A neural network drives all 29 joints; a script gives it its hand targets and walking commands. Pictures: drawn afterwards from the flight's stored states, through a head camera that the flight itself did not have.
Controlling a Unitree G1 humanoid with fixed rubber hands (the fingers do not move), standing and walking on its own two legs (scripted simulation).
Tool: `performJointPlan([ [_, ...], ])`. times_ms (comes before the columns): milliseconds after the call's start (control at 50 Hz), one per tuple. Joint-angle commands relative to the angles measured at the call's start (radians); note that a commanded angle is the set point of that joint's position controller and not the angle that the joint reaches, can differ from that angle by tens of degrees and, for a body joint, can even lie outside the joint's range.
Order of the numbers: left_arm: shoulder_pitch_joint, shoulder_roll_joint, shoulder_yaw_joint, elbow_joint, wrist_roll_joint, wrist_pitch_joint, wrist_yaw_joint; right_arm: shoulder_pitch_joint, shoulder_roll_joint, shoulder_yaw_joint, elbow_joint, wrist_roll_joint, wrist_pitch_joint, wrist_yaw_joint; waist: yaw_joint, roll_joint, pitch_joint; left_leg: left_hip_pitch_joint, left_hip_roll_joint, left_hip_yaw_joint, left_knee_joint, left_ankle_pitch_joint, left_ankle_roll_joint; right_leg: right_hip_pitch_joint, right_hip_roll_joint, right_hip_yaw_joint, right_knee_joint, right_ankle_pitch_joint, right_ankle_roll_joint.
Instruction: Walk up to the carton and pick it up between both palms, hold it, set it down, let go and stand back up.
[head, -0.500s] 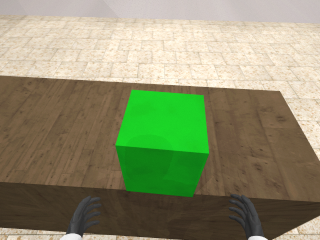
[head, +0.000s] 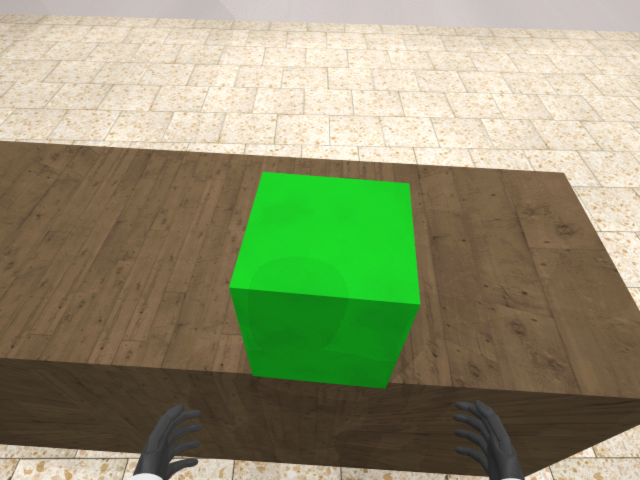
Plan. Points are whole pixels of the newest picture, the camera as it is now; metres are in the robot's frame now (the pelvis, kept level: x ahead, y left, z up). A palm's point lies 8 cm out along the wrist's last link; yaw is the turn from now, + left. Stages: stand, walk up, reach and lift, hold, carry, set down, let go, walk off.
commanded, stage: let go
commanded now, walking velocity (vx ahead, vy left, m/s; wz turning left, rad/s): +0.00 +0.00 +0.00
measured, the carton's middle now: (326, 285) +0.39 +0.00 -0.02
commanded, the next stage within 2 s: stand in 0.18 s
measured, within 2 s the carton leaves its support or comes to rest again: neither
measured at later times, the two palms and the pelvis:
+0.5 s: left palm out of the picture +0.13 +0.25 -0.10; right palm out of the picture +0.12 -0.26 -0.10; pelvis +0.01 +0.01 +0.00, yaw +0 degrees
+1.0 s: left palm out of the picture +0.10 +0.27 -0.12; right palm out of the picture +0.11 -0.26 -0.11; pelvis +0.01 +0.01 +0.00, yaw +0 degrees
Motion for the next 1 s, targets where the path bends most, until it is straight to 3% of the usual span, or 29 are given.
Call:
performJointPlan([
  [0, -0.155, 0.153, 0.030, -0.097, 0.050, -0.002, 0.004, -0.098, -0.119, -0.022, -0.091, -0.073, -0.005, 0.023, 0.039, -0.013, -0.053, -0.075, -0.035, 0.067, -0.107, 0.134, -0.033, 0.177, 0.042, -0.022, -0.040, 0.043, -0.033],
  [40, -0.148, 0.149, 0.043, -0.074, 0.069, 0.005, 0.003, -0.090, -0.119, -0.015, -0.038, -0.078, 0.001, 0.028, 0.039, 0.030, -0.046, -0.065, -0.039, 0.066, -0.099, 0.166, -0.041, 0.159, 0.040, -0.023, -0.033, 0.062, -0.037],
  [160, -0.138, 0.159, 0.053, -0.101, 0.061, 0.013, 0.003, -0.097, -0.124, -0.019, -0.074, -0.077, -0.022, 0.028, 0.040, 0.016, -0.084, -0.058, -0.037, 0.073, -0.087, 0.198, -0.044, 0.172, 0.042, -0.027, -0.034, 0.091, -0.032],
  [180, -0.056, 0.318, 0.109, 0.008, 0.120, -0.028, 0.024, 0.016, -0.365, -0.081, 0.025, -0.083, 0.062, -0.001, 0.029, -0.011, -0.191, -0.084, 0.056, -0.030, 0.030, 0.349, -0.026, 0.113, -0.093, 0.063, 0.098, 0.344, -0.043],
  [200, -0.044, 0.329, 0.113, 0.013, 0.107, -0.041, 0.023, 0.031, -0.333, -0.075, 0.020, -0.074, 0.093, -0.009, 0.019, -0.046, -0.224, -0.039, 0.067, -0.037, 0.041, 0.347, -0.009, 0.086, -0.095, 0.048, 0.111, 0.349, -0.028],
  [220, -0.034, 0.300, 0.098, 0.021, 0.109, -0.053, 0.015, 0.021, -0.334, -0.066, 0.011, -0.081, 0.111, -0.016, 0.023, -0.039, -0.184, -0.068, 0.065, -0.036, 0.045, 0.368, -0.001, 0.062, -0.081, 0.032, 0.100, 0.342, -0.017],
  [260, -0.081, 0.271, 0.089, 0.033, 0.108, -0.063, 0.014, 0.011, -0.299, -0.054, 0.008, -0.080, 0.129, -0.014, 0.006, -0.022, -0.180, -0.076, 0.064, -0.039, 0.004, 0.248, 0.008, 0.043, -0.090, 0.053, 0.077, 0.248, -0.018],
  [300, -0.080, 0.288, 0.091, 0.059, 0.091, -0.066, 0.000, -0.029, -0.310, -0.053, 0.006, -0.082, 0.137, -0.005, 0.028, 0.014, -0.115, -0.102, 0.063, -0.052, -0.028, 0.168, 0.018, -0.013, -0.084, 0.048, 0.061, 0.151, -0.020],
  [340, -0.094, 0.290, 0.078, 0.079, 0.104, -0.076, -0.001, -0.016, -0.310, -0.051, 0.029, -0.077, 0.149, -0.006, 0.010, -0.016, -0.082, -0.131, 0.067, -0.071, -0.035, 0.112, 0.027, -0.022, -0.075, 0.051, 0.070, 0.102, -0.028],
  [360, -0.088, 0.278, 0.072, 0.098, 0.109, -0.076, -0.004, -0.004, -0.319, -0.043, 0.035, -0.081, 0.148, -0.003, 0.012, 0.002, -0.064, -0.143, 0.064, -0.059, -0.026, 0.092, 0.030, -0.014, -0.079, 0.065, 0.041, 0.108, -0.025],
  [400, -0.082, 0.321, 0.081, 0.122, 0.100, -0.070, -0.001, -0.014, -0.349, -0.049, 0.059, -0.083, 0.152, 0.004, 0.024, 0.005, -0.033, -0.152, 0.073, -0.077, -0.045, 0.111, 0.035, -0.028, -0.088, 0.072, 0.048, 0.123, -0.034],
  [420, -0.092, 0.316, 0.078, 0.127, 0.104, -0.080, -0.003, 0.013, -0.343, -0.053, 0.059, -0.079, 0.162, 0.002, 0.003, 0.021, -0.080, -0.122, 0.068, -0.072, -0.030, 0.113, 0.032, -0.006, -0.083, 0.069, 0.047, 0.134, -0.032],
  [460, -0.080, 0.339, 0.080, 0.153, 0.098, -0.082, -0.007, -0.021, -0.345, -0.044, 0.064, -0.078, 0.169, 0.007, 0.021, 0.038, -0.076, -0.120, 0.067, -0.071, -0.028, 0.136, 0.035, 0.016, -0.078, 0.062, 0.045, 0.179, -0.027],
  [520, -0.077, 0.346, 0.069, 0.164, 0.112, -0.084, -0.009, -0.008, -0.356, -0.041, 0.076, -0.077, 0.168, 0.002, 0.000, 0.014, -0.072, -0.092, 0.072, -0.082, -0.043, 0.112, 0.030, -0.006, -0.086, 0.069, 0.035, 0.141, -0.031],
  [560, -0.079, 0.346, 0.067, 0.178, 0.105, -0.086, -0.010, -0.012, -0.375, -0.049, 0.075, -0.079, 0.172, 0.003, -0.004, 0.057, -0.057, -0.100, 0.083, -0.080, -0.053, 0.129, 0.035, -0.005, -0.088, 0.058, 0.041, 0.165, -0.035],
  [580, -0.097, 0.329, 0.062, 0.188, 0.101, -0.087, -0.008, -0.029, -0.365, -0.050, 0.081, -0.076, 0.171, 0.005, 0.000, 0.026, -0.085, -0.087, 0.079, -0.090, -0.045, 0.134, 0.033, 0.002, -0.081, 0.059, 0.044, 0.155, -0.033],
  [640, -0.075, 0.350, 0.066, 0.211, 0.102, -0.097, -0.012, -0.014, -0.368, -0.047, 0.101, -0.076, 0.175, 0.006, 0.004, 0.056, -0.063, -0.107, 0.083, -0.092, -0.052, 0.186, 0.034, 0.014, -0.086, 0.059, 0.054, 0.188, -0.044],
  [660, -0.051, 0.346, 0.062, 0.206, 0.105, -0.096, -0.012, -0.021, -0.382, -0.051, 0.101, -0.075, 0.175, 0.005, 0.016, 0.022, -0.094, -0.082, 0.087, -0.091, -0.048, 0.185, 0.039, 0.028, -0.084, 0.050, 0.047, 0.190, -0.044],
  [740, -0.090, 0.367, 0.060, 0.238, 0.101, -0.092, -0.003, -0.036, -0.382, -0.054, 0.104, -0.077, 0.184, 0.007, -0.004, 0.001, -0.084, -0.055, 0.079, -0.079, -0.045, 0.209, 0.031, 0.008, -0.089, 0.049, 0.027, 0.206, -0.038],
  [760, -0.061, 0.364, 0.058, 0.244, 0.103, -0.091, -0.005, -0.028, -0.400, -0.055, 0.119, -0.079, 0.182, 0.004, 0.003, 0.045, -0.087, -0.061, 0.083, -0.083, -0.044, 0.230, 0.033, 0.021, -0.089, 0.057, 0.040, 0.198, -0.043],
  [780, -0.064, 0.364, 0.063, 0.245, 0.105, -0.089, -0.003, -0.037, -0.393, -0.058, 0.114, -0.083, 0.185, 0.000, 0.006, -0.004, -0.061, -0.076, 0.084, -0.087, -0.052, 0.205, 0.036, 0.011, -0.089, 0.058, 0.028, 0.197, -0.037],
  [800, -0.081, 0.371, 0.064, 0.246, 0.105, -0.091, -0.006, -0.034, -0.393, -0.056, 0.119, -0.081, 0.187, 0.000, 0.009, 0.049, -0.064, -0.076, 0.083, -0.088, -0.055, 0.169, 0.034, 0.019, -0.093, 0.057, 0.026, 0.183, -0.040],
  [820, -0.075, 0.353, 0.059, 0.239, 0.106, -0.092, -0.001, -0.037, -0.384, -0.055, 0.109, -0.074, 0.180, 0.002, 0.005, 0.016, -0.052, -0.088, 0.083, -0.088, -0.055, 0.184, 0.041, 0.003, -0.092, 0.056, 0.028, 0.186, -0.042],
  [840, -0.087, 0.361, 0.057, 0.255, 0.101, -0.090, 0.000, -0.025, -0.391, -0.055, 0.123, -0.080, 0.184, 0.001, -0.001, 0.039, -0.043, -0.089, 0.083, -0.084, -0.065, 0.194, 0.038, 0.009, -0.094, 0.060, 0.025, 0.185, -0.045],
  [860, -0.090, 0.388, 0.067, 0.265, 0.099, -0.091, 0.000, -0.037, -0.378, -0.051, 0.123, -0.075, 0.184, 0.005, -0.006, -0.006, -0.070, -0.062, 0.083, -0.085, -0.073, 0.159, 0.037, 0.010, -0.092, 0.060, 0.016, 0.155, -0.036],
  [880, -0.076, 0.365, 0.063, 0.258, 0.101, -0.091, -0.002, -0.033, -0.383, -0.051, 0.137, -0.084, 0.187, 0.003, 0.010, 0.053, -0.069, -0.082, 0.080, -0.083, -0.074, 0.160, 0.034, 0.036, -0.087, 0.055, 0.030, 0.162, -0.044],
  [940, -0.062, 0.368, 0.062, 0.271, 0.099, -0.092, -0.006, -0.044, -0.397, -0.055, 0.131, -0.074, 0.187, 0.001, 0.016, 0.018, -0.038, -0.085, 0.077, -0.083, -0.073, 0.175, 0.032, 0.015, -0.088, 0.055, 0.026, 0.182, -0.040],
  [960, -0.087, 0.366, 0.057, 0.275, 0.103, -0.098, -0.004, -0.040, -0.378, -0.052, 0.135, -0.071, 0.183, 0.004, -0.003, 0.011, -0.063, -0.059, 0.083, -0.084, -0.065, 0.215, 0.034, 0.022, -0.095, 0.061, 0.028, 0.222, -0.043],
  [980, -0.090, 0.382, 0.065, 0.273, 0.100, -0.094, 0.001, -0.032, -0.401, -0.059, 0.149, -0.078, 0.184, 0.004, 0.002, 0.031, -0.076, -0.059, 0.081, -0.085, -0.060, 0.235, 0.034, 0.036, -0.097, 0.056, 0.020, 0.220, -0.044],
])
